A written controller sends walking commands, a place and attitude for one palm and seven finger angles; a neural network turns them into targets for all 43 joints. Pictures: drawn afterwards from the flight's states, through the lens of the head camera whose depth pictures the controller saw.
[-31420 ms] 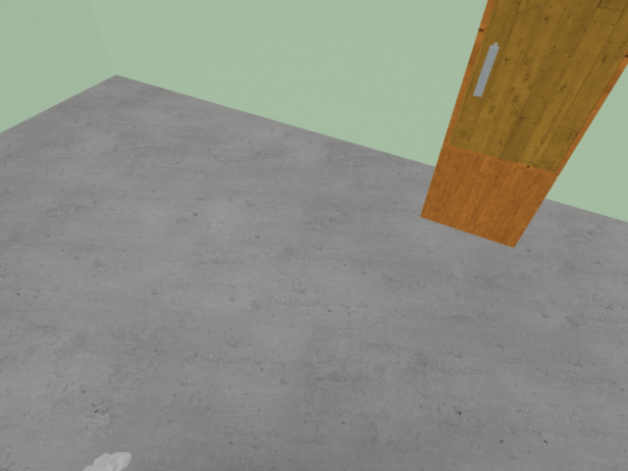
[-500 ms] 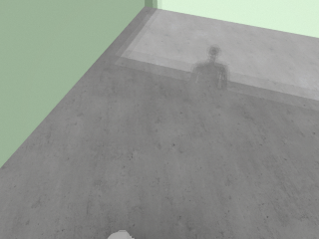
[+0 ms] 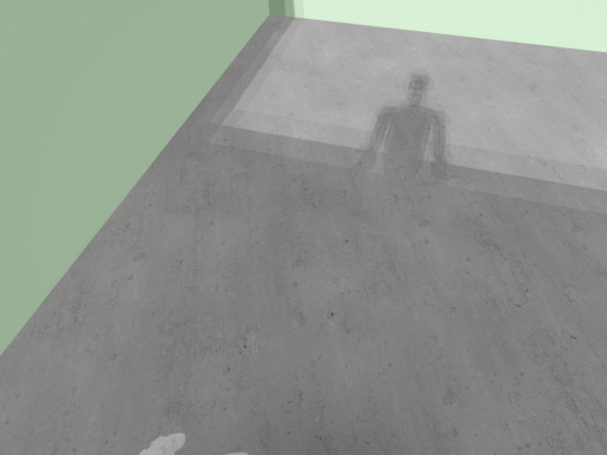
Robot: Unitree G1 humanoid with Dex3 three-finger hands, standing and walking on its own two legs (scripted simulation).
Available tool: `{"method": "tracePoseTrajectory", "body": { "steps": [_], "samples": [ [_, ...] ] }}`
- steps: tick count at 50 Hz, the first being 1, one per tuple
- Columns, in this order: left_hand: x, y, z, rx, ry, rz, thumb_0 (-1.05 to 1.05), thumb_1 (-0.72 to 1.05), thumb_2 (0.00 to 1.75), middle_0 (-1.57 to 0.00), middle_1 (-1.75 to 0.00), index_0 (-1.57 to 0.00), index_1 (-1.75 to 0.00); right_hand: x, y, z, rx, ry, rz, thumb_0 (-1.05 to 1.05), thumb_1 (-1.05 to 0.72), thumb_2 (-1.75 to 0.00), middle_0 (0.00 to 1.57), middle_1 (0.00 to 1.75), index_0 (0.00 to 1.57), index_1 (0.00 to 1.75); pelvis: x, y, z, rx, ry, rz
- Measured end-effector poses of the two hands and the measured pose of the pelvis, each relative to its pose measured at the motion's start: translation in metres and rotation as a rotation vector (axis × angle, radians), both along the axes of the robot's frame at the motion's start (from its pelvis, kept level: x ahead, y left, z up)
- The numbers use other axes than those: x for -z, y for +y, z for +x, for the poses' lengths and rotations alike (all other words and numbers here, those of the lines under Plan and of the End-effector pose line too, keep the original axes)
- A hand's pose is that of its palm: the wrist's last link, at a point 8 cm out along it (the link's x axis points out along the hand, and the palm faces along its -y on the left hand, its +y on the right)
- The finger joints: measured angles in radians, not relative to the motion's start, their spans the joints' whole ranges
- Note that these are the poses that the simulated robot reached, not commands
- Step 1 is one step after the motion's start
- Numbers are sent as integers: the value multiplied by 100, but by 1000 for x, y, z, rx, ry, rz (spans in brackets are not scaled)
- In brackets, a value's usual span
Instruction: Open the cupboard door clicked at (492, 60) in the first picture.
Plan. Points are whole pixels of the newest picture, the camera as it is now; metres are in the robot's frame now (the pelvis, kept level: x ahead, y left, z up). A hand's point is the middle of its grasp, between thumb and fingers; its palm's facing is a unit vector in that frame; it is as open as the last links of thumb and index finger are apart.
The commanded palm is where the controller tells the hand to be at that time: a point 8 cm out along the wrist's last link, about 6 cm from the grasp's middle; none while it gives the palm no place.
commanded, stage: turn to face it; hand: left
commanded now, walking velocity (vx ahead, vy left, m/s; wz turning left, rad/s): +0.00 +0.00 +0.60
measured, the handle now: out of the picture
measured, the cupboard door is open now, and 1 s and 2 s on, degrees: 51 51 51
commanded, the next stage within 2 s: none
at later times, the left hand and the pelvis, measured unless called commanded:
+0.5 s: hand out of the picture +0.12 +0.21 -0.15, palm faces +0.29 -0.92 -0.27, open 7.4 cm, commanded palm none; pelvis +0.07 -0.02 +0.00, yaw +17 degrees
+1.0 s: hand out of the picture +0.04 +0.18 -0.17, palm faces +0.57 -0.79 -0.24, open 7.4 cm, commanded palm none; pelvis +0.09 -0.04 +0.00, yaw +35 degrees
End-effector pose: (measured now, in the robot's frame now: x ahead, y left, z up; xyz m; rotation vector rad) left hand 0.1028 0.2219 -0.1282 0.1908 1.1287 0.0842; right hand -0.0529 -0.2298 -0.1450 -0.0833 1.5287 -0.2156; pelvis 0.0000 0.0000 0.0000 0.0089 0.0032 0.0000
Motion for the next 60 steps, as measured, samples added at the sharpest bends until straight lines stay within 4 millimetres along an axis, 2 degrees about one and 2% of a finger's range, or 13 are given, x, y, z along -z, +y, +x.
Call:
{"method": "tracePoseTrajectory", "body": {
  "steps": [6, 11, 16, 21, 26, 28, 32, 36, 39, 45, 49, 54, 60],
  "samples": [
    [5, 7, 4, -111, 7, -20, -1, 93, 90, -20, -30, -21, -30, -17, -4, 92, -113, -117, -27, 1, -92, -90, 19, 30, 20, 30, -6, -2, 26, -75, 8, 0],
    [30, 29, -7, -186, 61, -35, -1, 92, 90, -20, -30, -20, -30, -13, 2, 170, -221, -260, -70, 1, -91, -90, 19, 30, 20, 30, 11, 11, 45, -127, 10, -31],
    [24, 44, -11, -241, 105, -3, 0, 92, 90, -20, -30, -20, -30, -22, 5, 215, -298, -320, -82, 1, -91, -90, 19, 30, 20, 30, 6, 8, 55, -172, 25, -27],
    [3, 45, -6, -301, 62, 33, 0, 91, 90, -20, -30, -20, -30, -25, -3, 241, -376, -307, -63, 1, -91, -90, 20, 30, 20, 30, -3, -5, 63, -234, 30, -36],
    [-9, 32, -6, -350, 9, 87, 0, 91, 90, -20, -30, -20, -30, -12, -25, 267, -420, -293, -33, 1, -91, -90, 20, 30, 20, 30, 2, -29, 74, -304, 31, -20],
    [-10, 24, -14, -370, 7, 110, 0, 91, 90, -20, -30, -20, -30, -6, -33, 280, -435, -289, -26, 1, -91, -90, 20, 30, 20, 30, 6, -37, 77, -322, 27, -4],
    [-15, 5, -36, -424, 64, 98, 0, 91, 90, -20, -30, -20, -30, -13, -36, 306, -480, -289, -17, 1, -91, -90, 20, 30, 20, 30, -3, -42, 84, -381, 21, 7],
    [-11, -12, -55, -476, 107, 55, 0, 91, 90, -20, -30, -20, -30, -23, -25, 331, -544, -299, -9, 1, -91, -90, 19, 30, 20, 30, -8, -45, 91, -434, 25, 24],
    [-2, -20, -72, -524, 127, 19, 0, 90, 90, -20, -30, -20, -30, -26, -6, 350, -613, -316, -5, 1, -91, -90, 19, 30, 20, 30, -6, -42, 92, -474, 26, 22],
    [24, -17, -104, -629, 177, -21, 0, 90, 90, -20, -30, -21, -30, -25, 33, 377, -739, -392, -4, 1, -91, -90, 19, 30, 20, 30, 9, -33, 92, -552, 16, 2],
    [16, -10, -102, -676, 150, 0, 1, 91, 90, -20, -30, -20, -30, -30, 37, 375, -785, -374, -4, 1, -91, -90, 20, 30, 20, 30, 2, -39, 93, -600, 8, -16],
    [-3, -7, -88, -714, 67, 44, 1, 91, 90, -20, -30, -20, -30, -24, 29, 375, -820, -321, 13, 1, -91, -90, 20, 30, 20, 30, -3, -51, 100, -658, 2, -29],
    [-11, -23, -84, -760, 16, 120, 0, 91, 90, -20, -30, -20, -30, -4, 14, 399, -843, -289, 41, 1, -91, -90, 20, 30, 21, 30, 7, -72, 116, -729, 10, -8]
  ]
}}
